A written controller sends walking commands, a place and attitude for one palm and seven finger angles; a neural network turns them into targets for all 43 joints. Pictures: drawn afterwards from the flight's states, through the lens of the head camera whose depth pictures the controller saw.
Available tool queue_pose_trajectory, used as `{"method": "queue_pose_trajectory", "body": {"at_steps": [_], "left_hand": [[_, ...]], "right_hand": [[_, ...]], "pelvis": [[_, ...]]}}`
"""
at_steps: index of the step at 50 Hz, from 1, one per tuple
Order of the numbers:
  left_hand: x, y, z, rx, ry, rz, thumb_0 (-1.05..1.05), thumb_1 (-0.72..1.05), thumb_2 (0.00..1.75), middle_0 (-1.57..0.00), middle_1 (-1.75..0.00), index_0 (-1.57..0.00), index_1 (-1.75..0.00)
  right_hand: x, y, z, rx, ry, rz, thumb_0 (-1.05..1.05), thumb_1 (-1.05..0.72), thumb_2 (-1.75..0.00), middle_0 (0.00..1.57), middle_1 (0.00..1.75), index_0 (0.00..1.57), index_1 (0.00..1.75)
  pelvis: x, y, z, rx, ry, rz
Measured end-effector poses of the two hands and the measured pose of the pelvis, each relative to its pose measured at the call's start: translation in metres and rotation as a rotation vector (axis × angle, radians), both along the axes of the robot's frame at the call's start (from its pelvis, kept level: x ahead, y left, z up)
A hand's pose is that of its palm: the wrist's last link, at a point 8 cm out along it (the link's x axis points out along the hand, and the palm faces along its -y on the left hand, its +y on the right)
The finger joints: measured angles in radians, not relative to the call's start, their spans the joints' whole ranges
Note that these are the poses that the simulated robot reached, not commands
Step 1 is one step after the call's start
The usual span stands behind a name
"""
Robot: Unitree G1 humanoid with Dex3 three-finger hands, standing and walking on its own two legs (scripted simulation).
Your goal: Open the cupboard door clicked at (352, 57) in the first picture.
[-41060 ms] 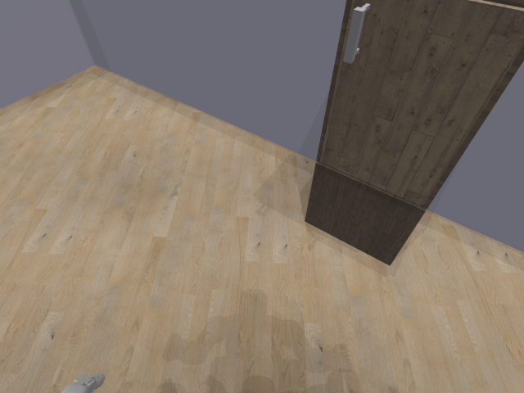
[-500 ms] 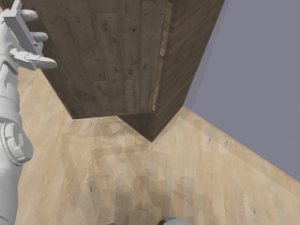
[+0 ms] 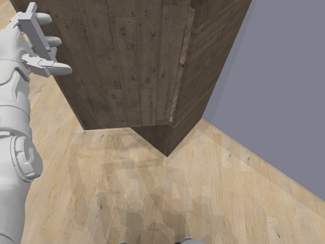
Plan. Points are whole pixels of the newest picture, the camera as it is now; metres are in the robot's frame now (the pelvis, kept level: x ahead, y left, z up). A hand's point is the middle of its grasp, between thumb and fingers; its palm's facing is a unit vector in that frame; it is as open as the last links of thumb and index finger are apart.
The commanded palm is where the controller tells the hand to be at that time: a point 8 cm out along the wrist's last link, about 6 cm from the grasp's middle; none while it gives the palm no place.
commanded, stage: close the thumb around the handle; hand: left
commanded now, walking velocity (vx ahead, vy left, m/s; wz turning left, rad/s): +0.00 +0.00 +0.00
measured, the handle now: (42, 37) +0.57 +0.23 +0.16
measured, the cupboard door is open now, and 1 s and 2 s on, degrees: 46 50 71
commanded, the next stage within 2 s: pull the door open along its arc in 0.58 s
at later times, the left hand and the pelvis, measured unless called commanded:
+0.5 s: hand (50, 47) +0.53 +0.21 +0.16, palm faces +0.03 -1.00 +0.00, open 5.7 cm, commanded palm +0.51 +0.26 +0.16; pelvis +0.00 -0.01 +0.00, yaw +0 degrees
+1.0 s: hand (51, 54) +0.51 +0.20 +0.16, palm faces +0.01 -1.00 +0.00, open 5.5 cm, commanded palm +0.45 +0.25 +0.16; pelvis +0.01 +0.00 +0.00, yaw -2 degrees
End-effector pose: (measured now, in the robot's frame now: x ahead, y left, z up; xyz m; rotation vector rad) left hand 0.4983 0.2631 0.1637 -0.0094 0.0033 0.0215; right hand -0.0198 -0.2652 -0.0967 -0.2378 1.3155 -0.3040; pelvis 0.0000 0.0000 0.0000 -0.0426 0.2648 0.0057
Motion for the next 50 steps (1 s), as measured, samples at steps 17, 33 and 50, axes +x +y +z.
{"method": "queue_pose_trajectory", "body": {"at_steps": [17, 33, 50], "left_hand": [[0.002, -0.003, -0.001, 0.005, 0.019, 0.017, 0.00, 0.32, 0.65, -0.36, -1.28, -0.36, -1.29], [0.012, -0.002, -0.003, 0.007, 0.016, 0.002, 0.01, 0.74, 0.82, -0.40, -1.34, -0.39, -1.34], [-0.012, -0.007, -0.004, 0.010, -0.020, -0.011, 0.01, 0.75, 0.79, -0.40, -1.35, -0.40, -1.35]], "right_hand": [[-0.006, -0.002, -0.003, 0.012, 0.010, -0.004, 0.00, -0.90, -0.89, 0.20, 0.30, 0.20, 0.30], [-0.022, -0.010, 0.005, -0.019, 0.060, -0.040, 0.00, -0.90, -0.89, 0.20, 0.30, 0.20, 0.30], [0.018, 0.000, -0.001, 0.039, -0.052, -0.036, 0.01, -0.90, -0.89, 0.20, 0.30, 0.20, 0.30]], "pelvis": [[-0.002, -0.005, -0.001, 0.003, 0.003, 0.000], [0.002, -0.007, 0.000, 0.002, 0.019, -0.011], [0.014, -0.003, 0.005, 0.009, -0.021, -0.034]]}}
